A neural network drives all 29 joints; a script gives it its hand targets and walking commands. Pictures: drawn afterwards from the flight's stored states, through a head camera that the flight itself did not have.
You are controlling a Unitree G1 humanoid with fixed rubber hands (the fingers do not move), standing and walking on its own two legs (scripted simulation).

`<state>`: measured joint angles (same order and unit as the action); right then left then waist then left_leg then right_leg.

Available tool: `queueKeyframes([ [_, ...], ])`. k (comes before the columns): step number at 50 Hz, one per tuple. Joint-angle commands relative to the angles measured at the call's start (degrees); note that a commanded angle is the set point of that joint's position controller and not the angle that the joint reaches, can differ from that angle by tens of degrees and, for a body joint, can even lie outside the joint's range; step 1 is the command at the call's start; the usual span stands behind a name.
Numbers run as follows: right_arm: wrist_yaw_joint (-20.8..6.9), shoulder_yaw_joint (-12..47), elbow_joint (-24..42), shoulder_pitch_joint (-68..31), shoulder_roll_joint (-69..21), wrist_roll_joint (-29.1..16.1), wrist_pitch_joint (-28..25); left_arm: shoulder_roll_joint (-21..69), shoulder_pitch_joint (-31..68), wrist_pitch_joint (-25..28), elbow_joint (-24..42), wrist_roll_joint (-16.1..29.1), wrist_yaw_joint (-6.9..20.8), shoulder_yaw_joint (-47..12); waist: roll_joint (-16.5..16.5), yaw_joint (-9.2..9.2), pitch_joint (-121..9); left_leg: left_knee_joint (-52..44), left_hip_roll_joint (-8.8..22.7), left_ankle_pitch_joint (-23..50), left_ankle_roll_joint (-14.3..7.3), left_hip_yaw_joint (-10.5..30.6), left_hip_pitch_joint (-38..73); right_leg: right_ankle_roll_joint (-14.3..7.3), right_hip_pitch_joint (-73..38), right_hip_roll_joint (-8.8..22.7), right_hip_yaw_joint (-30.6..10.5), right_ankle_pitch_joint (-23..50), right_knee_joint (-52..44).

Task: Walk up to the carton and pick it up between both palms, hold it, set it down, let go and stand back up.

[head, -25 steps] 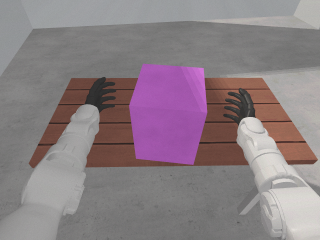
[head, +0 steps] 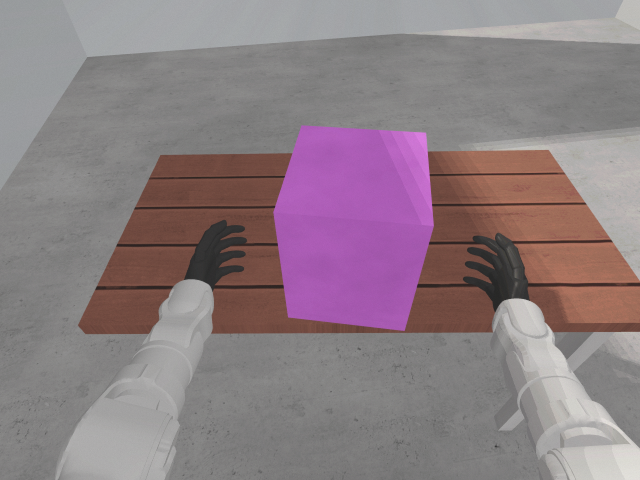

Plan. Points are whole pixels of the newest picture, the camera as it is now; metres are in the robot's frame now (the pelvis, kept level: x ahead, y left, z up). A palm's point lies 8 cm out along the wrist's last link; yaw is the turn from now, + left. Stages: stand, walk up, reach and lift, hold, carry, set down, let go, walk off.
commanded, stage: set down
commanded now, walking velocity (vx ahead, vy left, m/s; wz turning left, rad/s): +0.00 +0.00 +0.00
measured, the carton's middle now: (353, 229) +0.52 -0.05 +0.01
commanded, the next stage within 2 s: let go in 1.78 s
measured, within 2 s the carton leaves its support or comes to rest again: neither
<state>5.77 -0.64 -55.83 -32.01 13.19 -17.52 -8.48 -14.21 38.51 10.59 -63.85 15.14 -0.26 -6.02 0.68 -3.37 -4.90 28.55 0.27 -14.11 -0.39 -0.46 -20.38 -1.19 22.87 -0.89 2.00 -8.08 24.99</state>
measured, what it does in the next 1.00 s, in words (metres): stands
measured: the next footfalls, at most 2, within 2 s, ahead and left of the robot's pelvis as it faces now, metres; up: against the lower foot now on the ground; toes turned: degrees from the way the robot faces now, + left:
none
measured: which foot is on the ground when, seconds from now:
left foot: down 0.00-1.00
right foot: down 0.00-1.00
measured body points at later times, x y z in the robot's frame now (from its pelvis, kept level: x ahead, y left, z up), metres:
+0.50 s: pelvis +0.02 -0.01 +0.00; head +0.03 +0.00 +0.45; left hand +0.33 +0.20 +0.00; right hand +0.30 -0.23 -0.01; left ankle +0.00 +0.11 -0.74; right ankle +0.05 -0.11 -0.74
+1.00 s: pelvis +0.03 +0.00 +0.01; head +0.02 +0.01 +0.46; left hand +0.27 +0.21 -0.03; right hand +0.25 -0.22 -0.03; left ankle +0.00 +0.11 -0.74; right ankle +0.05 -0.11 -0.74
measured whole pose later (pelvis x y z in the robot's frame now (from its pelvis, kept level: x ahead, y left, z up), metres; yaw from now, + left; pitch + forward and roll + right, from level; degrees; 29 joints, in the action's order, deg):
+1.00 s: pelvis +0.03 +0.00 +0.01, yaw +0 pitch -3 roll -1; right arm 5.2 -0.8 -39.2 4.1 6.9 -7.1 -17.6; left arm -14.7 -2.4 12.5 -36.8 10.2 3.3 -3.6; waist -0.6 -1.6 0.5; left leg 24.2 0.7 -15.9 0.0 0.3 -5.7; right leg -1.5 8.6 -1.8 1.7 -10.7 21.9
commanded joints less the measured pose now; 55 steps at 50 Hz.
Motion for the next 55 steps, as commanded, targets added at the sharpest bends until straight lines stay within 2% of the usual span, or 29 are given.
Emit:
queueKeyframes([
  [1, 1.2, -1.6, 11.2, -14.2, 6.3, 1.1, -5.3, -6.5, 13.2, 3.8, 13.3, -2.6, 1.1, 4.2, -1.4, -1.14, -25.9, -2.5, -1.3, 14.7, 3.1, 0.4, 7.2, 1.1, -18.2, -1.5, -0.9, 13.8, -1.3],
  [5, 2.4, -1.6, 13.1, -7.5, 3.4, 2.1, -8.1, -7.0, 5.1, 5.1, 17.4, -5.0, 2.3, 6.6, -1.3, -0.54, -21.9, -3.7, -2.0, 15.6, 3.0, 0.0, 5.7, 1.4, -24.1, -1.3, -2.0, 17.5, -1.4],
  [15, 1.8, -2.4, 20.4, 3.4, 0.1, 4.6, -10.2, -6.9, -7.5, 8.7, 25.2, -3.2, 2.4, 4.3, 0.9, -0.27, -14.6, -5.2, -1.7, 10.8, 2.9, 0.3, 4.0, 0.3, -23.8, -0.3, -2.8, 12.2, -2.1],
  [28, 0.2, -3.1, 18.0, 14.3, -0.4, 6.1, -15.7, -6.9, -19.9, 13.9, 26.2, -3.0, 2.9, 2.3, 1.6, -0.19, -10.0, -2.9, -0.6, 11.1, 3.3, 2.2, 4.2, -0.8, -19.7, -0.4, -2.5, 8.3, -0.9],
  [34, -1.4, -3.8, 20.1, 15.9, 0.8, 7.9, -13.3, -6.6, -21.6, 10.5, 29.4, -2.4, 1.2, 0.9, 2.0, 0.26, -7.6, -5.7, 0.8, 6.8, 3.0, 2.1, 6.8, -1.5, -19.3, -0.4, -2.3, 3.0, -1.9],
  [42, -2.1, -2.5, 20.4, 22.9, -0.4, 9.2, -10.8, -6.1, -28.7, 5.6, 31.0, -4.7, 1.1, 2.8, 1.2, 1.94, -4.1, -7.6, 0.4, 9.6, 2.3, 0.6, 7.6, -1.5, -23.9, 0.5, -3.6, 7.0, -2.9],
  [43, -1.2, -1.9, 23.2, 26.8, -2.5, 9.4, -10.8, -7.0, -32.3, 5.0, 31.9, -3.4, 2.2, 3.6, -1.6, 1.88, -5.6, -6.6, -0.7, 11.1, 1.1, -0.2, 6.4, -0.1, -26.8, 1.4, -5.3, 11.7, -3.9],
  [44, -0.5, -1.0, 26.4, 28.2, -3.3, 9.7, -10.9, -7.5, -32.8, 5.1, 33.9, -3.4, 2.7, 4.2, -2.5, 1.8, -7.0, -6.7, -1.2, 12.7, 1.4, 0.2, 6.5, 0.4, -28.3, 2.0, -6.1, 16.2, -3.4],
  [45, -0.2, -1.0, 25.2, 30.1, -2.9, 10.0, -11.2, -7.7, -34.5, 4.7, 34.5, -3.9, 3.3, 5.2, -2.1, 1.79, -7.2, -6.5, -1.5, 14.7, 1.5, 0.3, 7.5, 0.9, -29.3, 2.2, -6.4, 19.6, -3.1],
  [47, -0.3, -0.1, 23.6, 29.3, -2.3, 10.3, -11.1, -7.8, -34.2, 3.6, 34.2, -5.0, 3.8, 5.4, -1.8, 2.62, -4.5, -7.3, -1.5, 14.2, 1.7, 0.0, 8.7, 0.8, -27.0, 1.7, -5.7, 17.1, -3.7],
  [48, -0.4, -1.1, 24.2, 28.5, -2.3, 10.7, -11.1, -7.2, -34.1, 3.0, 34.5, -4.7, 3.9, 5.4, -1.4, 2.27, -2.9, -7.5, -1.2, 14.0, 1.7, -0.2, 8.9, 0.5, -25.7, 1.6, -5.0, 14.5, -4.6],
  [49, -0.6, -1.8, 21.5, 29.1, -2.1, 11.7, -10.6, -7.1, -33.7, 2.1, 33.2, -6.2, 3.9, 5.2, 0.0, 2.43, -0.6, -7.5, -0.9, 12.7, 1.9, -0.4, 8.9, 0.1, -25.1, 1.3, -4.8, 11.3, -5.0],
  [50, -0.7, -2.8, 22.3, 29.5, -2.4, 11.9, -10.4, -6.6, -33.5, 1.6, 34.1, -5.5, 3.8, 5.0, -0.4, 1.79, -0.1, -8.1, -0.6, 11.2, 1.8, -0.4, 9.7, 0.1, -23.8, 1.4, -4.3, 8.3, -5.7],
  [51, -0.8, -2.7, 21.1, 29.6, -2.3, 13.3, -9.8, -6.4, -33.7, 0.4, 33.4, -5.8, 3.6, 4.5, 1.0, 1.32, 0.0, -8.3, -0.2, 10.1, 2.1, -0.8, 10.1, -0.4, -22.9, 1.3, -4.1, 6.0, -6.1],
  [52, -1.1, -3.0, 22.3, 29.6, -2.5, 12.6, -9.7, -6.5, -33.6, -0.1, 35.6, -6.0, 3.3, 4.3, 2.1, 1.56, 0.1, -8.3, 0.1, 10.0, 2.5, -0.9, 10.2, -0.8, -23.0, 1.3, -3.9, 4.2, -6.4],
  [54, -1.6, -3.1, 24.8, 29.8, -2.1, 13.5, -9.4, -5.4, -34.5, -1.5, 36.9, -6.2, 2.7, 3.8, 1.1, 2.13, 0.6, -9.2, 0.1, 8.9, 2.2, -1.1, 10.5, -1.0, -23.5, 0.8, -3.4, 3.0, -6.9],
  [55, -1.7, -3.9, 25.4, 29.5, -1.9, 13.9, -9.1, -5.7, -34.3, -1.8, 38.1, -6.5, 2.2, 4.6, 1.7, 2.56, 0.7, -9.7, 0.3, 8.9, 2.4, -0.9, 9.6, -0.8, -23.9, 0.8, -3.2, 3.5, -6.6],
])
